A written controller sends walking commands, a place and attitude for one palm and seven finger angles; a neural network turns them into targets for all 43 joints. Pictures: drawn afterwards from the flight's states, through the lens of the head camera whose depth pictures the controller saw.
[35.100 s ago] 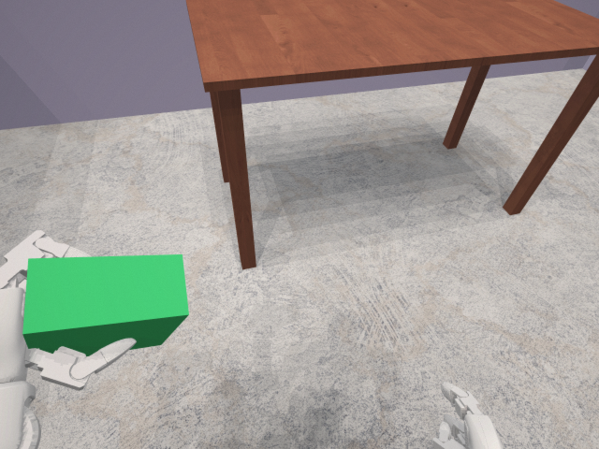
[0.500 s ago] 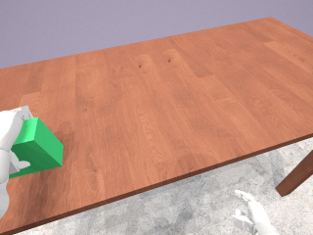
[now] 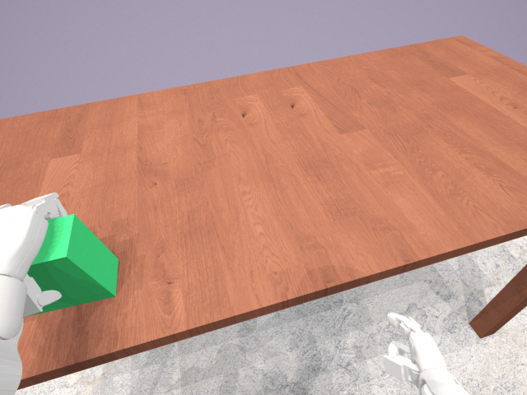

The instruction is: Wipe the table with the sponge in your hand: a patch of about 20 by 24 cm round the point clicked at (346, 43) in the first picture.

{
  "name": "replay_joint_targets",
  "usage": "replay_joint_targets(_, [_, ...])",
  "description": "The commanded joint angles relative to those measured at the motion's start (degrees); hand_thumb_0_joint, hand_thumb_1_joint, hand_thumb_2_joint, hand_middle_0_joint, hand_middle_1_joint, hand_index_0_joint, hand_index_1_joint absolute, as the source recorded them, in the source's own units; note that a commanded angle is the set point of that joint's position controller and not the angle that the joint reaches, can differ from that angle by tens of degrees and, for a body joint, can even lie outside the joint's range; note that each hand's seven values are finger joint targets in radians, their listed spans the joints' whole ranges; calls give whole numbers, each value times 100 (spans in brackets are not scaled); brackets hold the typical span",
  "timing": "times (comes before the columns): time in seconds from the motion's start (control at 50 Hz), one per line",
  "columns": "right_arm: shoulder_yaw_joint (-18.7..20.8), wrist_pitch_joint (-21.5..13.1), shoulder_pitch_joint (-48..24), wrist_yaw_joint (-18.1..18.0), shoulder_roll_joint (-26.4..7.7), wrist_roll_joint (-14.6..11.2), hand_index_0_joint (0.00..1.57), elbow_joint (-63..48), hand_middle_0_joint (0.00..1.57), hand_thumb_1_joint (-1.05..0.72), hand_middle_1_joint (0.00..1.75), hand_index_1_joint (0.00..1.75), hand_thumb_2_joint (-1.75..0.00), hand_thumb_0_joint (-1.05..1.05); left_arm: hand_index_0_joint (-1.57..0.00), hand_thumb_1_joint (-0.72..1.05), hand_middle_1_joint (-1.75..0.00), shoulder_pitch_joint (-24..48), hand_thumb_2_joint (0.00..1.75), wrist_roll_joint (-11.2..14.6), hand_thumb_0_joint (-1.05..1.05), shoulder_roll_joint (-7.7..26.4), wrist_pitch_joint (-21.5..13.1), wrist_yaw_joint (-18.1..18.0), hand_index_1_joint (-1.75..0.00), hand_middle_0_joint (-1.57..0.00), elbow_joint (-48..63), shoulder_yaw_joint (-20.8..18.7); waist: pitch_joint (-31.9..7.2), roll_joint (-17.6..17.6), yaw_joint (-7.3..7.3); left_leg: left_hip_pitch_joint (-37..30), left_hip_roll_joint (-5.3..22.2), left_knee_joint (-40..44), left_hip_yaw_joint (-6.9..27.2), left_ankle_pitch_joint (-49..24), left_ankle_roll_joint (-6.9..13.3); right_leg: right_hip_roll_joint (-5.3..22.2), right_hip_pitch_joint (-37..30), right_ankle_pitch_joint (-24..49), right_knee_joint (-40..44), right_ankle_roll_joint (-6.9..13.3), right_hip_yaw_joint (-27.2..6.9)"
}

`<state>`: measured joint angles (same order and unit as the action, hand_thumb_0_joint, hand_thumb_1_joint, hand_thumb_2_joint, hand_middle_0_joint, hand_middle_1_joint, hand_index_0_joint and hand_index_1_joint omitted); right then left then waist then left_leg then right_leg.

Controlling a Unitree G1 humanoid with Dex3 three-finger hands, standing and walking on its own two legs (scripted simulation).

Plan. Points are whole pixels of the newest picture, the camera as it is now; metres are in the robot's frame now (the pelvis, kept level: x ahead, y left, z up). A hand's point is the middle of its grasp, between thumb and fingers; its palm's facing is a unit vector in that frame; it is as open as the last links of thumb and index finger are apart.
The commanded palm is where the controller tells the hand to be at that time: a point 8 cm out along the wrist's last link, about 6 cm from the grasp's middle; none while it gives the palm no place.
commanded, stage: lift the sponge slowly off the table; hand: left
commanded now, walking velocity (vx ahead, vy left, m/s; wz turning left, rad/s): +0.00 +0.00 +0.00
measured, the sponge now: (54, 276) +0.22 +0.33 +0.11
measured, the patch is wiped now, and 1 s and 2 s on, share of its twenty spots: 1.00 1.00 1.00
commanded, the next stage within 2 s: none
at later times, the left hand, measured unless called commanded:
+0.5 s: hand (35, 265) +0.20 +0.31 +0.16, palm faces +0.09 -0.04 -1.00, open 10.2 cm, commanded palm +0.16 +0.30 +0.22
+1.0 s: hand (22, 261) +0.19 +0.31 +0.19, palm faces +0.09 -0.02 -1.00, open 10.2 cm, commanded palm +0.15 +0.30 +0.25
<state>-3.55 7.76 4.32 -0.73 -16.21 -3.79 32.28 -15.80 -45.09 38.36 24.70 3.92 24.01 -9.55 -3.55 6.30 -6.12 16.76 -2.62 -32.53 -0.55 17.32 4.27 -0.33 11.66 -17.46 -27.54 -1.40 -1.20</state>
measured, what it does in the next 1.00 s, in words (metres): shifts its weight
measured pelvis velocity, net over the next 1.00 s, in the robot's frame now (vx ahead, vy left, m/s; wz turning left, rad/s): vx -0.03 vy -0.04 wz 0.04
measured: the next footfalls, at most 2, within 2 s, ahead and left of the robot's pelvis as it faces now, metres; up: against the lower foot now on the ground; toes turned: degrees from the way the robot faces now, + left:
none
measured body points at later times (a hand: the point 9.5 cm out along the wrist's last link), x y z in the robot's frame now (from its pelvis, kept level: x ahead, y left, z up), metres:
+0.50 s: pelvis -0.01 -0.02 +0.00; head -0.01 -0.05 +0.45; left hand +0.19 +0.31 +0.22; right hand +0.24 -0.21 -0.07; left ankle +0.00 +0.07 -0.73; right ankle -0.03 -0.15 -0.73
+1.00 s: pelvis -0.03 -0.04 +0.00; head -0.04 -0.08 +0.45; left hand +0.18 +0.30 +0.24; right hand +0.23 -0.23 -0.07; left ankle +0.00 +0.07 -0.73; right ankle -0.03 -0.15 -0.73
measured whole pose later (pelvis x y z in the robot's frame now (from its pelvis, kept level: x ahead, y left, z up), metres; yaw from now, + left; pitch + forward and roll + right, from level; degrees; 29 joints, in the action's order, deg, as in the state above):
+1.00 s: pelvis -0.03 -0.04 +0.00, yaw +2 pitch -4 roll -1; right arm -4.6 4.8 2.2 -4.9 -16.8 -3.1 34.8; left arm -1.3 -43.4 43.2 21.7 11.8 12.9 -7.0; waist 0.3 6.4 -8.1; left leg 11.6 -1.1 -28.7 2.6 13.3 1.0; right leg -2.1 6.7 -15.1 -25.5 1.9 1.7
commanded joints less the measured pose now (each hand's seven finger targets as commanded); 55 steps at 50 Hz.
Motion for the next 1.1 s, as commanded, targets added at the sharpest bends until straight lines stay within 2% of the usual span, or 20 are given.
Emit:
replay_joint_targets(0.0, [229, -351, -1078, -121, -660, 16, 20, -1035, 20, -90, 30, 30, -90, 0, -120, 10, -160, 236, 130, 187, 0, 990, 191, 209, -160, -120, 365, -357, -653, -542, -204, -389, 252, 471, 441, -1829, -238, -215, -232, 1463, 173, 413, 231])
replay_joint_targets(0.04, [221, -320, -1032, -160, -659, 12, 20, -924, 20, -90, 30, 30, -90, 0, -120, 10, -160, 135, 130, 215, 0, 772, 238, 240, -160, -120, -63, -195, -309, -643, -135, -338, 275, 528, 426, -1711, -258, -243, -59, 1354, 254, 394, 308])
replay_joint_targets(0.1, [197, -379, -1084, -208, -668, 19, 20, -1000, 20, -90, 30, 30, -90, 0, -120, 10, -160, 832, 130, 103, 0, 1162, 238, 234, -160, -120, 269, -353, -678, -461, -183, -463, 222, 496, 442, -1769, -236, -229, -227, 1365, 213, 439, 216])
replay_joint_targets(0.18, [148, -417, -1306, -225, -589, -4, 20, -1036, 20, -90, 30, 30, -90, 0, -120, 10, -160, 684, 130, 118, 0, 1007, 202, 321, -160, -120, 279, -264, -699, -419, -158, -593, 230, 565, 485, -1722, -246, -312, -271, 1338, 257, 475, 136])
replay_joint_targets(0.2, [177, -441, -1126, -247, -652, 28, 20, -1013, 20, -90, 30, 30, -90, 0, -120, 10, -160, 952, 130, 96, 0, 1351, 140, 295, -160, -120, 444, -479, -968, -354, -217, -636, 200, 464, 460, -1964, -232, -225, -386, 1537, 179, 463, 198])
replay_joint_targets(0.3, [154, -502, -1172, -242, -585, 43, 20, -1058, 20, -90, 30, 30, -90, 0, -120, 10, -160, 896, 130, 178, 0, 1292, 23, 322, -160, -120, 776, -464, -1010, -132, -237, -734, 194, 454, 465, -2139, -228, -217, -428, 1683, 176, 461, 212])
replay_joint_targets(0.34, [174, -476, -1110, -244, -601, 55, 20, -949, 20, -90, 30, 30, -90, 0, -120, 10, -160, 555, 130, 220, 0, 1169, -1, 335, -160, -120, 452, -473, -677, -319, -199, -667, 211, 466, 456, -2132, -242, -246, -281, 1687, 255, 438, 266])
replay_joint_targets(0.4, [153, -531, -1134, -284, -615, 67, 20, -986, 20, -90, 30, 30, -90, 0, -120, 10, -160, 1189, 130, 147, 0, 1597, -53, 267, -160, -120, 780, -731, -869, -243, -225, -705, 185, 470, 465, -2082, -229, -224, -407, 1650, 240, 476, 171])
replay_joint_targets(0.54, [155, -565, -1151, -378, -618, 65, 20, -848, 20, -90, 30, 30, -90, 0, -120, 10, -160, 1789, 130, 10, 0, 1451, -60, 228, -160, -120, 304, -474, -642, -192, -156, -826, 164, 600, 473, -1923, -255, -250, -305, 1393, 413, 504, 181])
replay_joint_targets(0.6, [128, -654, -1265, -417, -598, 79, 20, -928, 20, -90, 30, 30, -90, 0, -120, 10, -160, 2342, 130, -84, 0, 1775, -98, 215, -160, -120, 665, -598, -1035, 45, -231, -956, 104, 587, 489, -1972, -227, -215, -547, 1417, 361, 558, 63])
replay_joint_targets(0.66, [128, -596, -1259, -430, -611, 72, 20, -794, 20, -90, 30, 30, -90, 0, -120, 10, -160, 2295, 130, -74, 0, 1610, -105, 320, -160, -120, 207, -442, -731, -72, -164, -932, 112, 666, 449, -1825, -241, -229, -416, 1332, 493, 520, 141])
replay_joint_targets(0.7, [105, -662, -1314, -464, -622, 87, 20, -821, 20, -90, 30, 30, -90, 0, -120, 10, -160, 2732, 130, -141, 0, 2072, -130, 287, -160, -120, 375, -750, -981, -3, -224, -965, 69, 645, 469, -1821, -219, -196, -595, 1316, 472, 573, 0])
replay_joint_targets(0.74, [102, -629, -1328, -469, -615, 91, 20, -756, 20, -90, 30, 30, -90, 0, -120, 10, -160, 2729, 130, -148, 0, 1902, -178, 335, -160, -120, 44, -624, -820, -95, -190, -986, 57, 655, 434, -1834, -232, -202, -524, 1344, 542, 559, 68])
replay_joint_targets(0.78, [68, -679, -1560, -454, -565, 56, 20, -859, 20, -90, 30, 30, -90, 0, -120, 10, -160, 2733, 130, -154, 0, 2174, -227, 348, -160, -120, 325, -866, -912, 119, -247, -1041, 40, 673, 509, -1822, -229, -265, -650, 1356, 541, 647, -212])
replay_joint_targets(0.86, [101, -582, -1370, -467, -608, 85, 20, -726, 20, -90, 30, 30, -90, 0, -120, 10, -160, 2811, 130, -57, 0, 2109, -302, 452, -160, -120, -86, -787, -638, 50, -204, -990, 29, 666, 391, -1735, -235, -168, -471, 1265, 663, 547, 24])
replay_joint_targets(0.88, [71, -654, -1573, -471, -553, 32, 20, -820, 20, -90, 30, 30, -90, 0, -120, 10, -160, 2908, 130, -51, 0, 2165, -300, 454, -160, -120, 89, -863, -715, 105, -189, -1038, 33, 690, 465, -1628, -232, -238, -523, 1164, 674, 625, -260])
replay_joint_targets(0.96, [121, -587, -1351, -512, -649, 81, 20, -705, 20, -90, 30, 30, -90, 0, -120, 10, -160, 2830, 130, 30, 0, 2322, -364, 587, -160, -120, -385, -932, -636, -73, -227, -951, 8, 631, 376, -1623, -224, -120, -476, 1218, 696, 531, -55])
replay_joint_targets(0.98, [81, -648, -1577, -512, -606, 24, 20, -794, 20, -90, 30, 30, -90, 0, -120, 10, -160, 2992, 130, 13, 0, 2314, -359, 605, -160, -120, -253, -922, -630, -44, -183, -976, 16, 665, 442, -1517, -230, -188, -480, 1100, 716, 602, -326])
replay_joint_targets(1.06, [119, -612, -1321, -594, -688, 63, 20, -667, 20, -90, 30, 30, -90, 0, -120, 10, -160, 3333, 130, 23, 0, 2492, -507, 745, -160, -120, -796, -924, -522, -195, -163, -924, 0, 649, 373, -1368, -209, -83, -358, 915, 783, 507, -71])
replay_joint_targets(1.08, [73, -703, -1565, -599, -617, 18, 20, -802, 20, -90, 30, 30, -90, 0, -120, 10, -160, 3493, 130, 17, 0, 2420, -546, 762, -160, -120, -535, -847, -574, -76, -134, -989, 4, 662, 424, -1270, -210, -121, -376, 814, 805, 579, -374])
